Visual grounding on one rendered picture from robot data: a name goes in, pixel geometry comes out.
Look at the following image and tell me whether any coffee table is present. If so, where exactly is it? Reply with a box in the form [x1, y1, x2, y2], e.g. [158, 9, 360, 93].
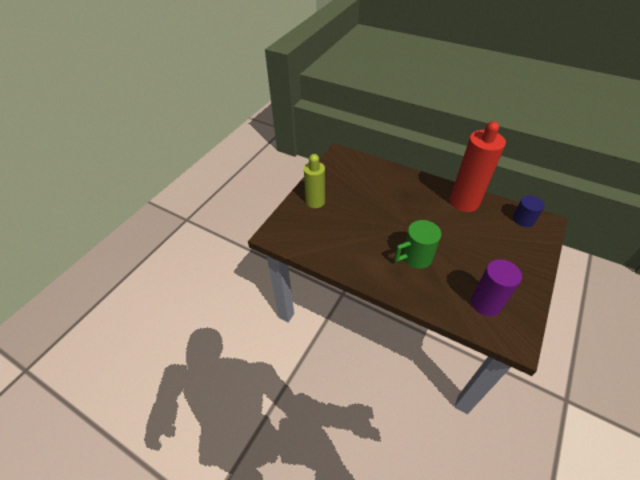
[248, 143, 568, 414]

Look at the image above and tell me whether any sofa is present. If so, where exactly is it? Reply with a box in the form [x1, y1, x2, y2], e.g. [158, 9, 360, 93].
[265, 0, 640, 275]

